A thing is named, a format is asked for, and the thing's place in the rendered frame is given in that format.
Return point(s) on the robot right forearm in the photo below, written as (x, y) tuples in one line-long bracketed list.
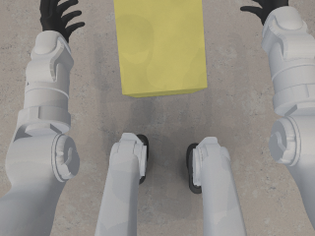
[(291, 54)]

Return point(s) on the carton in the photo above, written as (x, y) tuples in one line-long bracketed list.
[(161, 47)]

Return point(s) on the right robot shin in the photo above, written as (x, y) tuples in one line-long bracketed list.
[(210, 140)]

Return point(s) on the left robot upper arm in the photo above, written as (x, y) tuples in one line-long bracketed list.
[(38, 168)]

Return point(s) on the robot right hand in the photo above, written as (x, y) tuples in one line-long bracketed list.
[(267, 7)]

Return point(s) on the robot left hand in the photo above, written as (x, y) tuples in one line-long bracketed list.
[(51, 14)]

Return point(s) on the robot left forearm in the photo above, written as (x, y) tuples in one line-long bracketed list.
[(47, 89)]

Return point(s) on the right robot upper arm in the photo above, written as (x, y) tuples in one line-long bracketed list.
[(292, 143)]

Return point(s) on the right robot thigh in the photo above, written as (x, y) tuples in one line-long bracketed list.
[(222, 213)]

